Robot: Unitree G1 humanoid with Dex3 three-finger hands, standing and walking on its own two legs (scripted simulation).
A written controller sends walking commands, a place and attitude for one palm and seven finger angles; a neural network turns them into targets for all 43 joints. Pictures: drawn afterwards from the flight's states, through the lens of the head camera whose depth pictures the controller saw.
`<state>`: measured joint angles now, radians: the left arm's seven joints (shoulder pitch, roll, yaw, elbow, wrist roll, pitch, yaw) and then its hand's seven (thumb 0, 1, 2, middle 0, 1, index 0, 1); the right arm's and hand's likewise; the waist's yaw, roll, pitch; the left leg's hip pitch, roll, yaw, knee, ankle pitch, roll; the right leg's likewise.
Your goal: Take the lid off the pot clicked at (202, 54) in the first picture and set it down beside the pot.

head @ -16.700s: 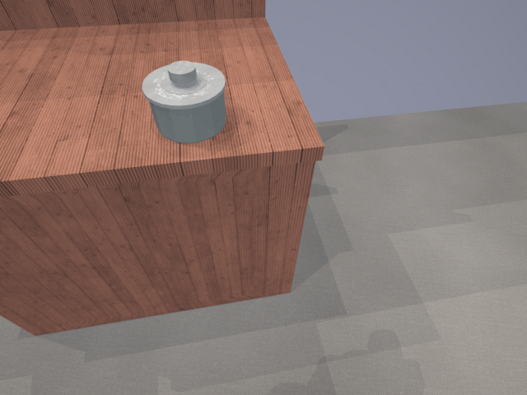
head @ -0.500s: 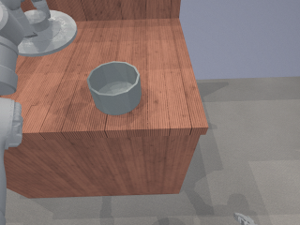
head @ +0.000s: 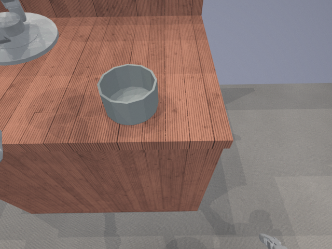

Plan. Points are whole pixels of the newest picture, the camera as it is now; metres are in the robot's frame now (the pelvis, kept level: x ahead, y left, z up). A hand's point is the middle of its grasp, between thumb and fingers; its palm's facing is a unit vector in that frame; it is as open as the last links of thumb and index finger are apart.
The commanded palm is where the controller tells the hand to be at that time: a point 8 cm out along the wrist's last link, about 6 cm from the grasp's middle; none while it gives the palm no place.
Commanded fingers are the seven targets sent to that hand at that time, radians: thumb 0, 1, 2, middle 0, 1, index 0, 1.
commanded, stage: move the lid sideways beside the pot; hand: left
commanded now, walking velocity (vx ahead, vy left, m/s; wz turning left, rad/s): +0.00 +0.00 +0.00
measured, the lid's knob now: (7, 24) +0.48 +0.31 +0.28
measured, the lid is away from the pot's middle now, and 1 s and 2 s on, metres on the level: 0.21 0.24 0.23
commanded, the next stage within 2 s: lower the lid onto the table in 0.38 s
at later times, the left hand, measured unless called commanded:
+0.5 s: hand out of the picture +0.44 +0.34 +0.30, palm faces -0.19 -0.11 -0.97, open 8.7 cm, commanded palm +0.45 +0.34 +0.38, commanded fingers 0.00 0.50 1.13 -1.07 -1.11 -0.74 -1.00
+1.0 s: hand out of the picture +0.45 +0.34 +0.26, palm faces -0.25 -0.20 -0.95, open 8.7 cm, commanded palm +0.46 +0.34 +0.34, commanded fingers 0.00 0.50 1.13 -1.07 -1.11 -0.74 -1.00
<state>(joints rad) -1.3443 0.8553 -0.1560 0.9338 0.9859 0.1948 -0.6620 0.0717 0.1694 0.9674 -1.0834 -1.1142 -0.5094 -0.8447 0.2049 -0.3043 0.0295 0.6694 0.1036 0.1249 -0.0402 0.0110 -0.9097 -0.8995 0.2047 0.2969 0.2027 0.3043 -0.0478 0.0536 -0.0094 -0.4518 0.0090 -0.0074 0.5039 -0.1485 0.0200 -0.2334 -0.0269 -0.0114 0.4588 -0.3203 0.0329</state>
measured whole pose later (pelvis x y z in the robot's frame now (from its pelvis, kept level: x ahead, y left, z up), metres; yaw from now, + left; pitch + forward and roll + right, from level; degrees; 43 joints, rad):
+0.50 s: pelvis +0.00 +0.00 +0.00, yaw +0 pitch +6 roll -2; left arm -1.33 0.94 -0.11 0.95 0.99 0.13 -0.67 0.07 0.17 0.97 -1.08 -1.11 -0.51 -0.84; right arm 0.23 -0.32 0.02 0.68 0.11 0.15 -0.05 0.01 -0.91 -0.90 0.20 0.30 0.20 0.30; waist -0.05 0.05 0.00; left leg -0.46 0.02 -0.01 0.51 -0.15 0.02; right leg -0.23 -0.02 -0.01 0.43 -0.31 0.03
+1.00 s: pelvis +0.01 +0.00 +0.00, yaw -1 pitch +6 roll -2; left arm -1.32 0.91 -0.11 1.05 0.99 0.19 -0.64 0.07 0.18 0.96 -1.08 -1.12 -0.50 -0.84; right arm 0.25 -0.32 0.02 0.69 0.11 0.11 -0.05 0.01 -0.91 -0.90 0.21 0.30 0.20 0.30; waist -0.07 0.04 0.00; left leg -0.46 0.02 0.00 0.52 -0.17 0.02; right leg -0.23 -0.02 -0.01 0.44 -0.32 0.03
